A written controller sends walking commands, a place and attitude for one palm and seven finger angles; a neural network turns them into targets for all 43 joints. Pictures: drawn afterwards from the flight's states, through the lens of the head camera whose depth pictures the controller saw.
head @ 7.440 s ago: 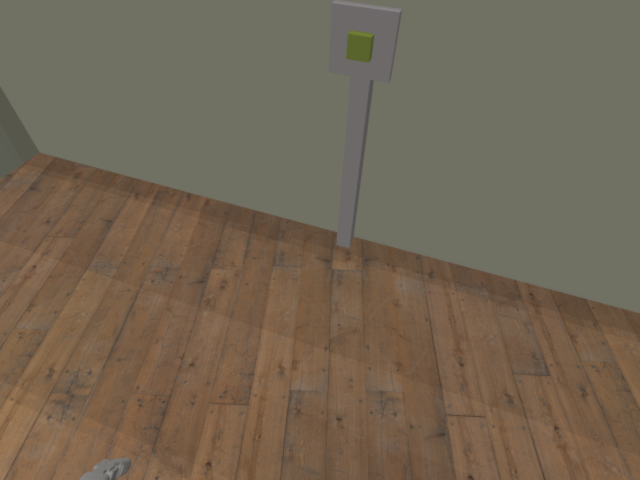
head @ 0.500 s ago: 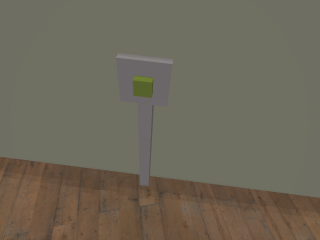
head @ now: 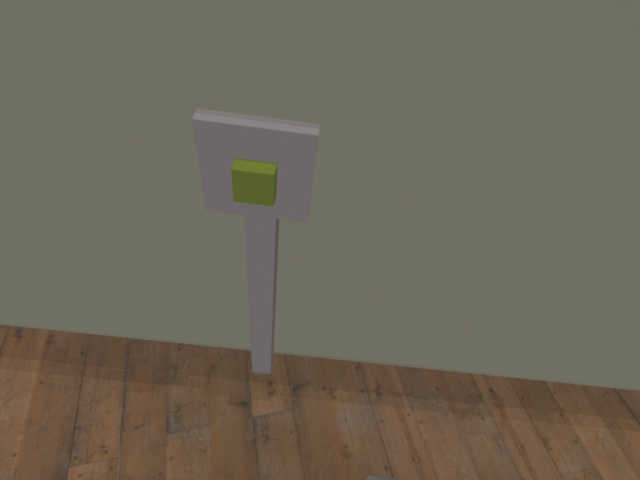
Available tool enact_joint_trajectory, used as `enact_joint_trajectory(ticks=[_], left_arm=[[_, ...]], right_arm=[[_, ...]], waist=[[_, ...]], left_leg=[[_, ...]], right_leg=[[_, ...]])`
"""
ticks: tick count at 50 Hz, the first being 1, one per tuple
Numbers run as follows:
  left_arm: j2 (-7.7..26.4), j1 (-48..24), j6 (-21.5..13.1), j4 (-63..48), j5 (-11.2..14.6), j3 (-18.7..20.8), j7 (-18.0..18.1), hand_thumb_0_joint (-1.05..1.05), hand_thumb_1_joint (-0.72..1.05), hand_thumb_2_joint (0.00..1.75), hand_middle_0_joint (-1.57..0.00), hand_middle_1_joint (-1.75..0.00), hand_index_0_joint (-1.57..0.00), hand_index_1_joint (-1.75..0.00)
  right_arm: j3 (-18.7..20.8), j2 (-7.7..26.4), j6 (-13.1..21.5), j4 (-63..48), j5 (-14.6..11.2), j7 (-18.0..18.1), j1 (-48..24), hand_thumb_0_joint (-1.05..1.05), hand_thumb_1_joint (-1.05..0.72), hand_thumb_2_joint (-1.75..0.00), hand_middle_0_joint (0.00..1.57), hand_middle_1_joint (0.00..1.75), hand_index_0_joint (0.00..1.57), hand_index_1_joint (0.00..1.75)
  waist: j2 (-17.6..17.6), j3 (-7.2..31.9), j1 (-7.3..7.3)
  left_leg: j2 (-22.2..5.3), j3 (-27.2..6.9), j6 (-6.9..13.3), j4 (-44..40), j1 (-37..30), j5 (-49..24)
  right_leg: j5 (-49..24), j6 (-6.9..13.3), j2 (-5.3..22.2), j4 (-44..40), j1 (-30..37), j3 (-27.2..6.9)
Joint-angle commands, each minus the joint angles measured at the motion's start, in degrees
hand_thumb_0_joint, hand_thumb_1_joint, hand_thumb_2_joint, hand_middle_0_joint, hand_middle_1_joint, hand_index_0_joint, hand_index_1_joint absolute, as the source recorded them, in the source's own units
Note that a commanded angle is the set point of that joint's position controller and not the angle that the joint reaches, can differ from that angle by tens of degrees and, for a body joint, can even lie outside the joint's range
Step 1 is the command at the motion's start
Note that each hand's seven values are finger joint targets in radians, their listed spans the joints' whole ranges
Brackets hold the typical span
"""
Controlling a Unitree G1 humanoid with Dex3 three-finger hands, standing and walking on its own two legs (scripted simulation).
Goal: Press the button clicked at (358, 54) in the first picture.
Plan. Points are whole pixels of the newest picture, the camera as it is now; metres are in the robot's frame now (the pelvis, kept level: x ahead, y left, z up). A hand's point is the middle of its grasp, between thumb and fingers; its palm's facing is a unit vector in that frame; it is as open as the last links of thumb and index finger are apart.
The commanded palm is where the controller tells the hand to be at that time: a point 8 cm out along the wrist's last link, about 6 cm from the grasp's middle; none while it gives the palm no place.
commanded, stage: come to a stop and stand still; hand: left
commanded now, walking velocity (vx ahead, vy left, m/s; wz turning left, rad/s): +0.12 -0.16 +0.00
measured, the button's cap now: (255, 181) +0.52 +0.14 +0.07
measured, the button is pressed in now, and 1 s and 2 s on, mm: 0 0 0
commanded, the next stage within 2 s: none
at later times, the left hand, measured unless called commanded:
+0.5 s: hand out of the picture +0.13 +0.12 -0.19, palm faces +0.05 -0.99 -0.13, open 7.3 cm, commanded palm none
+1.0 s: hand out of the picture -0.04 +0.14 -0.18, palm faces +0.06 -0.98 -0.18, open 7.4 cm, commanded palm none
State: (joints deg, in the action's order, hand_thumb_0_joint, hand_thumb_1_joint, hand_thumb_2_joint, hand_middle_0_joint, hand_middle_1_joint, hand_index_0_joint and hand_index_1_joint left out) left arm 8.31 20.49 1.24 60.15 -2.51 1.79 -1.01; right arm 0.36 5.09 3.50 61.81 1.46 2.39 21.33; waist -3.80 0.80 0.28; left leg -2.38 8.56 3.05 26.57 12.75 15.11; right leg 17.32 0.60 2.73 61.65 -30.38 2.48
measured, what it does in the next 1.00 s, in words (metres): steps on the spot: right foot, then left foot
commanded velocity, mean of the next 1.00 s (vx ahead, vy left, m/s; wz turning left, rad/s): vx -0.04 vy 0.06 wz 0.00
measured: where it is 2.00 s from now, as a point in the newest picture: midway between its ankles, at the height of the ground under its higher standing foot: outside the picture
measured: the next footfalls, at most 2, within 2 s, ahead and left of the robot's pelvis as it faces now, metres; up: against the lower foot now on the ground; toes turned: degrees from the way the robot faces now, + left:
right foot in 0.22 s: +0.15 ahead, -0.20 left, +0.00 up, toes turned -6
left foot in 0.52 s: +0.07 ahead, +0.05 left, +0.00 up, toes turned +8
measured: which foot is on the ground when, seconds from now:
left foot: down 0.00-0.24, up 0.26-0.50, down 0.52-1.00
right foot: up 0.00-0.20, down 0.22-0.52, up 0.54-0.88, down 0.90-1.00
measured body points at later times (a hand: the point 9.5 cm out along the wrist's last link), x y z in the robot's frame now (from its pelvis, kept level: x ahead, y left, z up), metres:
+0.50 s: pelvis +0.02 -0.04 -0.02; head +0.05 -0.01 +0.43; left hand +0.13 +0.17 -0.18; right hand +0.05 -0.28 -0.16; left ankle +0.02 +0.04 -0.74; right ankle +0.11 -0.20 -0.74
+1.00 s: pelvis -0.01 -0.02 +0.00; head +0.00 -0.03 +0.45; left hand -0.04 +0.19 -0.16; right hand +0.01 -0.25 -0.16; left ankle +0.03 +0.04 -0.74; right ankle -0.05 -0.14 -0.74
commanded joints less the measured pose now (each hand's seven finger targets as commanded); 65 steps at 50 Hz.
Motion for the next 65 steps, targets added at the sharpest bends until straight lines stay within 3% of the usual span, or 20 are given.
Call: enact_joint_trajectory(ticks=[1,6,9,11,12,13,15,19,23,24,26,27,30,33,39,43,45,48,56,65], left_arm=[[-0.41,-1.52,-0.36,-4.3,0.35,0.58,-0.54,0.0,0.9,0.9,-0.2,-0.3,-0.2,-0.3],[-0.08,-6.71,-1.4,-5.95,1.23,0.33,0.12,0.0,0.9,0.9,-0.2,-0.3,-0.2,-0.3],[2.71,-1.17,-2.93,-3.76,1.44,0.67,1.15,0.0,0.9,0.9,-0.2,-0.3,-0.2,-0.3],[10.82,1.46,-3.89,-2.67,1.46,1.84,2.45,0.0,0.9,0.9,-0.2,-0.3,-0.2,-0.3],[13.36,1.33,-3.41,-4.11,1.42,2.36,2.5,0.0,0.9,0.9,-0.2,-0.3,-0.2,-0.3],[12.95,-2.2,-2.59,-5.79,1.08,2.36,2.79,0.0,0.9,0.9,-0.2,-0.3,-0.2,-0.3],[11.55,-3.36,-2.93,-5.0,0.94,2.59,3.39,0.0,0.9,0.9,-0.2,-0.3,-0.2,-0.3],[12.0,-7.66,-1.29,-7.61,0.64,3.27,4.13,0.0,0.9,0.9,-0.2,-0.3,-0.2,-0.3],[10.89,-11.71,0.04,-9.72,0.51,3.41,3.76,0.0,0.9,0.9,-0.2,-0.3,-0.2,-0.3],[9.14,-11.67,0.66,-10.17,0.97,2.99,3.5,0.0,0.9,0.9,-0.2,-0.3,-0.2,-0.3],[3.24,-11.89,1.86,-11.99,1.66,1.84,3.21,0.0,0.9,0.9,-0.2,-0.3,-0.2,-0.3],[4.28,-10.95,1.93,-11.9,1.55,2.26,3.02,0.0,0.9,0.9,-0.2,-0.3,-0.2,-0.3],[4.57,-5.98,1.53,-7.56,0.37,2.58,2.35,0.0,0.9,0.9,-0.2,-0.3,-0.2,-0.3],[3.78,-3.93,0.81,-5.5,0.75,1.71,2.21,0.0,0.9,0.9,-0.2,-0.3,-0.2,-0.3],[2.26,-3.58,0.28,-3.72,1.06,0.28,2.61,0.0,0.9,0.9,-0.2,-0.3,-0.2,-0.3],[2.48,1.92,-0.47,-0.29,1.26,-0.33,3.18,0.0,0.9,0.9,-0.2,-0.3,-0.2,-0.3],[3.79,3.81,-1.4,1.25,1.32,-0.7,3.44,0.0,0.9,0.9,-0.2,-0.3,-0.2,-0.3],[3.39,2.55,-2.22,2.01,1.62,-1.38,3.45,0.0,0.9,0.9,-0.2,-0.3,-0.2,-0.3],[2.17,4.96,-1.8,3.15,1.78,-1.86,3.5,0.0,0.9,0.9,-0.2,-0.3,-0.2,-0.3],[0.74,6.83,-2.24,3.54,1.84,-1.9,3.54,0.0,0.9,0.9,-0.2,-0.3,-0.2,-0.3]], right_arm=[[1.88,9.05,1.23,-0.54,0.2,0.75,6.26,0.0,-0.9,-0.9,0.2,0.3,0.2,0.3],[1.95,9.23,-0.11,-0.65,0.6,0.1,5.27,0.0,-0.9,-0.9,0.2,0.3,0.2,0.3],[1.92,8.81,-0.95,-0.26,-0.02,-0.51,5.26,0.0,-0.9,-0.9,0.2,0.3,0.2,0.3],[1.2,3.57,-1.4,-0.52,-0.92,-1.17,9.16,0.0,-0.9,-0.9,0.2,0.3,0.2,0.3],[1.78,4.43,-2.34,-1.05,-1.18,-0.64,10.55,0.0,-0.9,-0.9,0.2,0.3,0.2,0.3],[2.25,4.59,-2.97,-1.4,-1.04,-0.58,10.17,0.0,-0.9,-0.9,0.2,0.3,0.2,0.3],[2.03,3.87,-3.94,-1.56,-1.06,-0.41,6.93,0.0,-0.9,-0.9,0.2,0.3,0.2,0.3],[2.65,4.93,-5.01,-3.21,-1.14,-1.31,3.12,0.0,-0.9,-0.9,0.2,0.3,0.2,0.3],[2.78,3.79,-4.74,-3.2,-0.84,-1.71,6.84,0.0,-0.9,-0.9,0.2,0.3,0.2,0.3],[2.74,4.91,-4.36,-3.03,-0.8,-1.61,8.24,0.0,-0.9,-0.9,0.2,0.3,0.2,0.3],[4.24,12.66,-3.91,-6.72,0.26,-1.16,4.26,0.0,-0.9,-0.9,0.2,0.3,0.2,0.3],[4.13,13.59,-4.16,-8.9,0.46,-0.88,-1.46,0.0,-0.9,-0.9,0.2,0.3,0.2,0.3],[2.71,9.56,-2.88,-9.64,0.37,-0.34,-7.65,0.0,-0.9,-0.9,0.2,0.3,0.2,0.3],[2.46,8.76,-2.14,-8.58,-0.27,-0.01,-5.35,0.0,-0.9,-0.9,0.2,0.3,0.2,0.3],[2.45,9.62,-2.38,-5.42,-0.22,0.38,-0.47,0.0,-0.9,-0.9,0.2,0.3,0.2,0.3],[1.95,9.79,-2.51,-4.3,-0.76,-0.07,-2.54,0.0,-0.9,-0.9,0.2,0.3,0.2,0.3],[1.43,8.19,-2.58,-3.9,-1.27,-0.51,-3.15,0.0,-0.9,-0.9,0.2,0.3,0.2,0.3],[1.03,7.95,-2.75,-1.82,-0.92,-0.87,-2.01,0.0,-0.9,-0.9,0.2,0.3,0.2,0.3],[0.29,7.4,-3.53,1.61,-0.83,-0.9,-0.44,0.0,-0.9,-0.9,0.2,0.3,0.2,0.3],[0.16,5.55,-3.43,2.77,-0.78,-0.69,2.2,0.0,-0.9,-0.9,0.2,0.3,0.2,0.3]], waist=[[10.18,-6.24,0.44],[15.04,-4.76,1.41],[8.4,0.29,-1.62],[-8.29,7.93,-1.28],[-10.11,8.84,-0.84],[-4.96,3.31,0.04],[-16.7,3.48,-0.99],[-7.81,2.38,-0.56],[-5.82,0.95,2.43],[0.1,-0.2,2.94],[24.69,-5.6,2.93],[19.25,-6.15,0.88],[11.29,-3.93,-2.0],[8.24,-1.29,-0.95],[9.19,0.44,1.27],[6.0,0.66,-1.11],[0.99,-0.47,-0.63],[-4.04,-1.57,0.57],[4.56,-9.07,-0.11],[3.8,-7.99,-0.23]], left_leg=[[-14.73,-10.03,7.29,-13.85,-0.01,-16.39],[-12.07,-5.85,5.51,-8.47,-0.03,-25.17],[-7.73,-4.78,0.8,0.42,2.79,-16.96],[-1.57,-1.56,-4.04,9.46,12.42,13.0],[-0.38,-3.24,-3.91,16.05,9.53,19.93],[-0.3,-4.46,-3.41,19.17,9.15,18.65],[-0.32,-4.81,-4.19,26.99,12.96,19.85],[0.13,-5.61,-4.74,28.74,10.25,14.28],[2.04,-2.23,-4.36,9.93,-1.88,2.5],[1.27,-3.44,-4.09,2.21,-5.65,0.66],[-16.8,-28.89,3.24,-17.31,8.86,10.63],[-18.17,-27.87,6.81,-18.79,15.47,14.61],[-10.81,-17.89,4.27,-14.26,10.27,3.74],[-9.46,-13.63,5.02,-11.85,0.52,-9.45],[-12.41,-17.58,7.42,-11.04,-8.96,-19.58],[-9.88,-16.34,4.23,-9.79,-3.81,-13.64],[-5.19,-12.19,-0.25,-8.87,-0.7,-6.93],[-3.88,-10.81,-0.55,-7.64,-4.85,-8.39],[-4.51,-12.95,-0.46,-13.13,-0.1,5.85],[-4.3,-12.43,-0.73,-12.04,0.5,5.03]], right_leg=[[-4.59,-1.34,2.56,-3.46,-5.44,0.13],[-4.52,-1.67,0.34,-21.87,4.56,4.18],[-16.02,-2.49,-0.23,-37.16,21.09,3.89],[-39.06,2.01,16.68,-36.04,35.01,-10.68],[-45.18,6.54,21.46,-37.43,30.22,-12.8],[-48.53,7.85,21.2,-37.32,23.85,-9.4],[-56.06,9.41,20.04,-36.01,24.91,-10.67],[-35.12,10.13,19.16,-39.33,15.87,-7.58],[-5.95,5.72,13.8,-38.27,4.43,-5.32],[2.2,3.77,10.68,-33.86,0.36,-3.87],[14.7,-1.46,-1.37,-11.24,-3.29,1.06],[10.6,-0.22,0.48,-4.66,0.91,-4.2],[1.13,-0.7,0.11,3.56,0.25,-4.96],[0.61,-1.86,0.51,-2.33,0.66,-3.06],[9.39,-1.67,0.71,-22.45,8.14,-1.07],[-0.88,-0.56,1.05,-38.42,18.24,-1.73],[-6.28,1.77,4.49,-42.4,20.85,-6.44],[-7.08,2.47,4.58,-41.86,16.54,-6.17],[2.92,1.94,2.86,-42.77,12.81,-5.26],[3.72,2.42,2.77,-43.22,12.68,-5.51]])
